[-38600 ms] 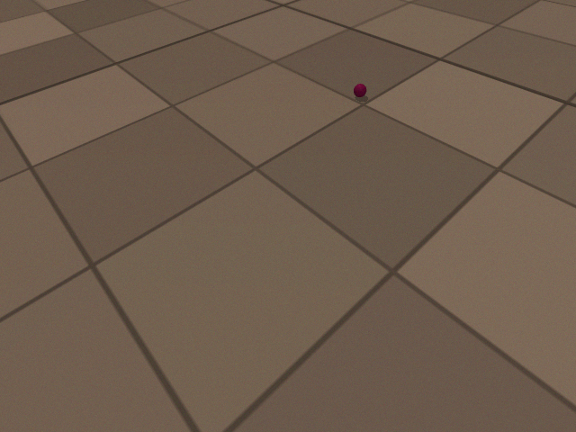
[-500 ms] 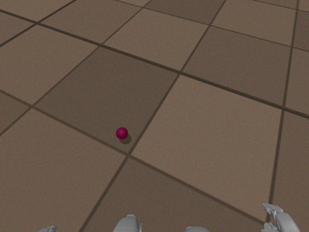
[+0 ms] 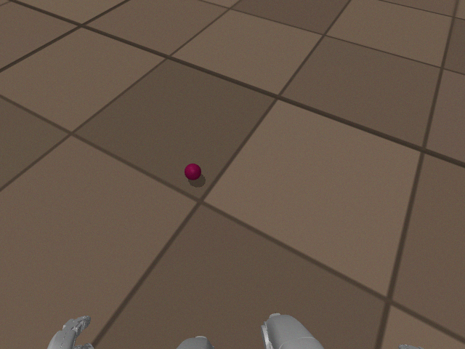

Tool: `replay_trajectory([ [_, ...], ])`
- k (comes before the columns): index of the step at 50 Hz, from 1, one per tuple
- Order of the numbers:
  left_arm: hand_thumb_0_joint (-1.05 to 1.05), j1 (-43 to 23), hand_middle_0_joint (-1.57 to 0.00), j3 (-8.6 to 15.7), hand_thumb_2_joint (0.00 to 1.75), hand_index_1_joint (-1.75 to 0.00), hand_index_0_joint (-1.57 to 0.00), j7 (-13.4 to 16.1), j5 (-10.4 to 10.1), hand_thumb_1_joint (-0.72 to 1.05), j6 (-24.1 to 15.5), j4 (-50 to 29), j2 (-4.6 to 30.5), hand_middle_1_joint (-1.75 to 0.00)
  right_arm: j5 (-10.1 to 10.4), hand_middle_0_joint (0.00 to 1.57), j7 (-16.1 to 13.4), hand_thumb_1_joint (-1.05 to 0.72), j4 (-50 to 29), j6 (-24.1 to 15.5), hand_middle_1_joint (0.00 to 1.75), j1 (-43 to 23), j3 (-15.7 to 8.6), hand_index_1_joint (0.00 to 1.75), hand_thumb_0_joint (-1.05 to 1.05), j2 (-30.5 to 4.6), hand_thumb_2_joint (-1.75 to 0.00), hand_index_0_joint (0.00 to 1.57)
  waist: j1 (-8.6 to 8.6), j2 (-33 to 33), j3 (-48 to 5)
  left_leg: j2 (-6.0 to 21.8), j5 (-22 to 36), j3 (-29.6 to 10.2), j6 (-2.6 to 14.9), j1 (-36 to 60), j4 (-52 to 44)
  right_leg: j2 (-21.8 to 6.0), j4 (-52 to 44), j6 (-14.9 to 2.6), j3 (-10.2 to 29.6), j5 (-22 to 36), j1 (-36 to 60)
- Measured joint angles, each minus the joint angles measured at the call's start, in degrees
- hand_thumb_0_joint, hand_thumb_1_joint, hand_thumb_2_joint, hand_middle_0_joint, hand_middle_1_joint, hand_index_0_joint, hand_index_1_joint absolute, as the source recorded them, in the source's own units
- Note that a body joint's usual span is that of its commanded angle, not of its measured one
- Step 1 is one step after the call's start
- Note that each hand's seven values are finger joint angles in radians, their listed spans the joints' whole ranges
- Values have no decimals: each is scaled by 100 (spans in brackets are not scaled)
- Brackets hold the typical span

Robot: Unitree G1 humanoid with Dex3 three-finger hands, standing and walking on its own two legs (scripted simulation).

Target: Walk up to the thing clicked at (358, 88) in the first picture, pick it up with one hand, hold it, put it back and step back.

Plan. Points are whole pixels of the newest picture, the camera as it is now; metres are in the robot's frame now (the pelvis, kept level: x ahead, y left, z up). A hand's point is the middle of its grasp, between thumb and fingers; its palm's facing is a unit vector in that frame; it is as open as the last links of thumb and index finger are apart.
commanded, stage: step back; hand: left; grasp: from above
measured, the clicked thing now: (192, 171) +0.96 +0.23 -0.72
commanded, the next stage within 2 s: stand in 1.32 s
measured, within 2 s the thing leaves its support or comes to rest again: neither
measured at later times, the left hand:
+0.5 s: hand out of the picture -0.09 +0.26 -0.13, palm faces +0.06 -0.90 -0.44, open 7.3 cm
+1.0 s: hand out of the picture -0.04 +0.24 -0.14, palm faces +0.05 -0.92 -0.39, open 7.3 cm
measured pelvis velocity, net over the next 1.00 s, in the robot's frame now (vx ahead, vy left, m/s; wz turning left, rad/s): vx -0.10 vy -0.03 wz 0.03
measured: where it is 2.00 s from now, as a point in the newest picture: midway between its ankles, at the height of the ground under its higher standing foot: outside the picture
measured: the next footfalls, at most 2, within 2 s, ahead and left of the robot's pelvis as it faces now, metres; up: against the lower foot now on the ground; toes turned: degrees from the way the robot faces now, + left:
right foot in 0.18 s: -0.03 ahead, -0.14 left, +0.00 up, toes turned +0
left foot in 0.52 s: -0.10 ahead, +0.12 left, +0.00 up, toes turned +1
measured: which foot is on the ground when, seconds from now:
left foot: down 0.00-0.20, up 0.22-0.50, down 0.52-0.80, up 0.82-1.00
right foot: up 0.00-0.16, down 0.18-1.00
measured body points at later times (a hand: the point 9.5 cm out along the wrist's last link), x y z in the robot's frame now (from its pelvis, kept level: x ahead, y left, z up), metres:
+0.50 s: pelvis -0.13 -0.02 +0.00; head -0.11 -0.04 +0.45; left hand -0.09 +0.31 -0.10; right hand -0.07 -0.34 -0.13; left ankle -0.14 +0.12 -0.72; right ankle -0.11 -0.13 -0.72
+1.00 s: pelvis -0.10 -0.03 +0.00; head -0.09 -0.04 +0.45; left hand -0.04 +0.28 -0.11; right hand -0.02 -0.34 -0.13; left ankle -0.09 +0.11 -0.70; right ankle -0.07 -0.14 -0.72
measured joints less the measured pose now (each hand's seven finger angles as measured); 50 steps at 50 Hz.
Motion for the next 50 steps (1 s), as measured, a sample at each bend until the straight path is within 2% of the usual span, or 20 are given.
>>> replay_trajectory([
  [4, 0, 183, -20, -16, 90, -30, -20, -63, 27, 91, -53, 92, -38, -30, -15, 21, -13, -90, -151, 4, 30, -182, -33, 30, 1, -50, -89, 21, 46, 94, -80, 171, 358, 58, -28, -241, -200, -61, -465, 132, -146, -23, 574],
  [8, 0, 385, -20, -51, 90, -30, -20, -108, 84, 91, -185, 260, -83, -30, 14, 21, 4, -90, -300, 25, 30, -395, -58, 30, 1, -180, -89, 21, 138, 209, -140, 328, 550, 181, -156, -626, -53, -344, -2624, 86, -446, 409, 1557],
  [9, 0, 409, -20, -36, 90, -30, -20, -108, 119, 91, -230, 347, -133, -30, 28, 20, 8, -90, -295, 43, 30, -459, -68, 30, 1, -237, -89, 21, 148, 335, -124, 426, 545, 143, -179, -743, 85, -272, -2961, 15, -506, 578, 1688],
  [10, 0, 428, -20, -31, 90, -30, -20, -113, 159, 91, -254, 429, -215, -30, 43, 20, -3, -90, -259, 66, 30, -500, -93, 30, 1, -287, -89, 21, 101, 509, -76, 444, 252, -58, -136, -840, 282, -162, -2977, -47, -606, 658, 1693],
  [12, 0, 567, -20, -58, 90, -30, -20, -149, 212, 91, -260, 499, -259, -30, 63, 20, -54, -90, -134, 135, 30, -427, -122, 30, 0, -249, -89, 20, 188, 454, -186, 73, -697, -418, -151, -1054, 981, -227, -2842, -140, -569, 715, 1526],
  [14, 1, 677, -20, -69, 90, -30, -21, -143, 214, 91, -268, 561, -303, -30, 109, 20, -59, -90, -28, 141, 30, -294, -120, 30, 1, -259, -90, 20, 256, 382, -270, -284, -846, -651, -162, -1201, 1865, -352, -2917, -158, -518, 852, 1467],
  [16, 1, 718, -20, -55, 90, -30, -21, -136, 225, 91, -286, 602, -340, -30, 142, 20, -54, -90, 64, 87, 30, -130, -120, 30, 1, -303, -90, 20, 247, 387, -322, -436, -788, -692, -198, -1188, 2356, -447, -3037, -142, -560, 991, 1439],
  [19, 1, 742, -20, -25, 90, -30, -21, -147, 246, 90, -364, 575, -326, -30, 111, 20, -27, -90, 233, 43, 30, 142, -130, 30, 1, -346, -90, 20, 229, 428, -402, -363, -785, -575, -270, -858, 2283, -527, -3115, -136, -697, 1101, 1391],
  [24, 1, 707, -20, 22, 90, -30, -21, -198, 269, 90, -457, 516, -169, -30, 31, 20, 89, -90, 574, 2, 30, 423, -168, 30, 1, -297, -90, 20, 221, 375, -518, -27, -1262, -191, -212, 37, 722, -680, -3023, -134, -967, 1096, 1273],
  [26, 1, 684, -20, 4, 90, -30, -21, -219, 247, 90, -421, 534, -85, -30, 40, 20, 120, -90, 665, -85, 30, 452, -194, 30, 1, -257, -90, 20, 191, 299, -534, 9, -860, -26, -124, 420, -82, -775, -2924, -68, -1032, 1070, 1211],
  [28, 1, 718, -20, -15, 90, -30, -21, -217, 215, 90, -366, 587, -6, -30, 9, 20, 128, -90, 698, -178, 30, 418, -220, 30, 1, -160, -90, 20, 210, 99, -507, -110, -263, 98, -100, 543, -335, -849, -2686, -40, -839, 762, 1129],
  [30, 1, 765, -20, -26, 90, -30, -20, -230, 182, 91, -305, 727, 14, -30, -5, 20, 139, -90, 643, -277, 30, 450, -210, 30, 1, -104, -90, 20, 123, 78, -617, -85, -282, 104, 5, 520, -347, -689, -2115, -29, -660, 359, 885],
  [33, 1, 773, -20, -24, 90, -30, -20, -262, 128, 91, -330, 839, 85, -30, -5, 20, 112, -90, 579, -386, 30, 460, -152, 30, 1, 2, -89, 20, 37, -15, -640, -23, -184, 113, -26, 652, -552, -587, -1664, -32, -541, 426, 648],
  [37, 1, 770, -20, -16, 90, -30, -20, -325, 116, 91, -429, 877, 69, -30, -22, 20, 120, -90, 524, -386, 30, 419, -137, 30, 1, -4, -89, 21, -11, -3, -658, 109, -254, 153, -138, 733, -529, -640, -2313, 21, -665, 549, 751],
  [39, 1, 735, -20, -14, 90, -30, -20, -319, 118, 91, -495, 892, 23, -30, -2, 20, 122, -90, 499, -330, 30, 390, -139, 30, 1, -59, -89, 21, -12, 73, -655, 199, -435, 147, -211, 679, -274, -598, -2966, 8, -730, 946, 1017],
  [40, 1, 694, -20, -8, 90, -30, -20, -295, 126, 91, -542, 906, -27, -30, 15, 20, 107, -90, 500, -290, 30, 363, -140, 30, 1, -102, -89, 21, -5, 178, -621, 291, -582, 106, -225, 622, -43, -514, -3143, -11, -786, 1427, 1109],
  [41, 1, 653, -20, -5, 90, -30, -20, -267, 151, 91, -593, 910, -89, -30, 36, 20, 81, -90, 513, -247, 30, 335, -143, 30, 1, -134, -89, 21, -4, 290, -600, 324, -769, -29, -162, 501, 286, -435, -3116, -45, -858, 1525, 1123],
  [43, 1, 602, -20, -33, 90, -30, -20, -245, 173, 91, -658, 874, -181, -30, 58, 20, 25, -90, 568, -172, 30, 277, -144, 30, 1, -140, -90, 20, 64, 333, -598, 143, -1289, -238, -96, 193, 1000, -418, -3006, -108, -878, 1395, 1106],
  [46, 1, 540, -20, -103, 90, -30, -21, -213, 152, 91, -707, 838, -324, -30, 91, 20, 8, -90, 610, -170, 30, 213, -150, 30, 1, -196, -90, 20, 137, 404, -563, 0, -1301, -307, -63, -184, 1587, -454, -3121, -121, -886, 1364, 1213],
  [50, 0, 469, -20, -152, 90, -30, -21, -193, 146, 90, -703, 848, -352, -30, 73, 20, 33, -90, 657, -207, 30, 138, -142, 30, 1, -216, -90, 20, 167, 403, -530, 155, -1093, -109, -107, -294, 1084, -528, -3170, -72, -879, 1327, 1260],
])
